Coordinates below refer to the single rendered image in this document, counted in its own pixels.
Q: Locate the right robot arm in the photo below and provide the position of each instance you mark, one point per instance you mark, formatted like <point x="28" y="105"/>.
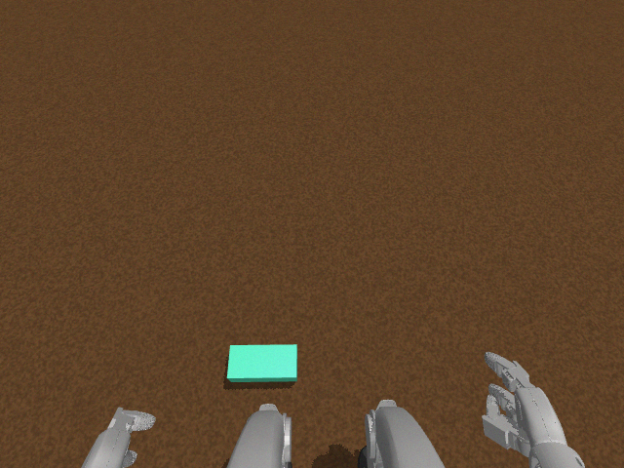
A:
<point x="554" y="455"/>

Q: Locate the left robot hand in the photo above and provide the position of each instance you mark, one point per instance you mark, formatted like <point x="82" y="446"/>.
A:
<point x="110" y="449"/>

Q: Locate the carton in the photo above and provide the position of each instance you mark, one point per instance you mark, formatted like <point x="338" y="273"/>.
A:
<point x="262" y="363"/>

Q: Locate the right robot hand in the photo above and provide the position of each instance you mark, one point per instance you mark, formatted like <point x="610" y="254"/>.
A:
<point x="530" y="419"/>

